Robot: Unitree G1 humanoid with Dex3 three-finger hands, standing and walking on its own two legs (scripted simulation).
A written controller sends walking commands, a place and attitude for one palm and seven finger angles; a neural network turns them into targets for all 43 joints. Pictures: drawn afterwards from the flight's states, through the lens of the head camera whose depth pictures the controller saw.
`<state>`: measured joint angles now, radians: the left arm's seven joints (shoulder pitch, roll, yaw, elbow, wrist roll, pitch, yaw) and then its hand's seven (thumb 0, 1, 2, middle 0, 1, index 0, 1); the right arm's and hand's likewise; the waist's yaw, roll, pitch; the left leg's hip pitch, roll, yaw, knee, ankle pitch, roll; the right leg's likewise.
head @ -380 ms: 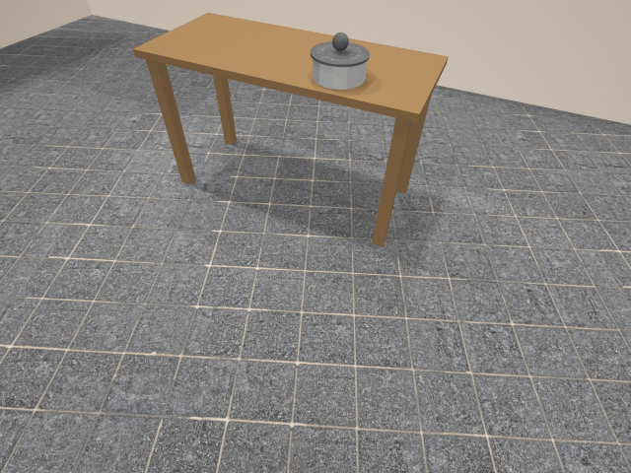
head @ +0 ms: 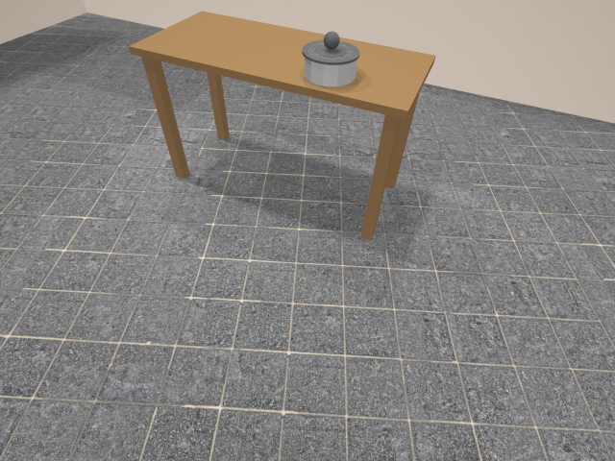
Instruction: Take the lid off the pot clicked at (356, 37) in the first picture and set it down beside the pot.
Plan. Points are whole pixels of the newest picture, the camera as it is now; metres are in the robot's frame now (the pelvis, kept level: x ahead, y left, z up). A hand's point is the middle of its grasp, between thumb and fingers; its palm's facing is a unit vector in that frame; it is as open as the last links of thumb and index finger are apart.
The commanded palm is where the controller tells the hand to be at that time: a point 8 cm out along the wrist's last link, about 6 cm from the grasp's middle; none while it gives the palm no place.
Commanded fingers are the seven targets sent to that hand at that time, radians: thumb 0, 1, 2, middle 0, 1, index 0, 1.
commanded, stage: look at it before walking up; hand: left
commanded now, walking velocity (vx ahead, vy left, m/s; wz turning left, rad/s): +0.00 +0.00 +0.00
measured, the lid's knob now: (331, 40) +1.37 +0.00 +0.01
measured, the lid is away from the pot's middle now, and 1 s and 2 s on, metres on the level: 0.00 0.00 0.00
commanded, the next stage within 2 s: walk to a spot facing it in 0.36 s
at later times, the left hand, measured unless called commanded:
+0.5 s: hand out of the picture +0.06 +0.24 -0.16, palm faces -0.02 -0.95 -0.30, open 7.4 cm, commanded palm none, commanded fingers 0.00 0.90 0.90 -0.20 -0.30 -0.20 -0.30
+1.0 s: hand out of the picture +0.08 +0.26 -0.19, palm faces +0.16 -0.98 -0.13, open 7.4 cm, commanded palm none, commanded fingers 0.00 0.90 0.90 -0.20 -0.30 -0.20 -0.30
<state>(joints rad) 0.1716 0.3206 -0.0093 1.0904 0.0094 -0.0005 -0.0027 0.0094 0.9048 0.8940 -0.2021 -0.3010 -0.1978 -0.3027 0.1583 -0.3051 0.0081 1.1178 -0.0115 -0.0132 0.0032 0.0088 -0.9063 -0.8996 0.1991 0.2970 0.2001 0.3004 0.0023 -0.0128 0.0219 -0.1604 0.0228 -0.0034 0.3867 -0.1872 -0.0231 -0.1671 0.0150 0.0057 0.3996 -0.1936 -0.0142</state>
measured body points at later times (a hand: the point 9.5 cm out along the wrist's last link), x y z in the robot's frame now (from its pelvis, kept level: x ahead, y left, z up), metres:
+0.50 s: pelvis +0.00 +0.00 +0.00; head +0.00 +0.01 +0.45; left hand +0.06 +0.29 -0.14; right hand +0.07 -0.28 -0.14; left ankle +0.02 +0.13 -0.74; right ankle +0.02 -0.11 -0.74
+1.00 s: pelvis +0.11 +0.08 +0.00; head +0.11 +0.12 +0.45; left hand +0.07 +0.31 -0.17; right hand +0.06 -0.13 -0.14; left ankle +0.07 +0.14 -0.74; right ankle +0.14 -0.06 -0.65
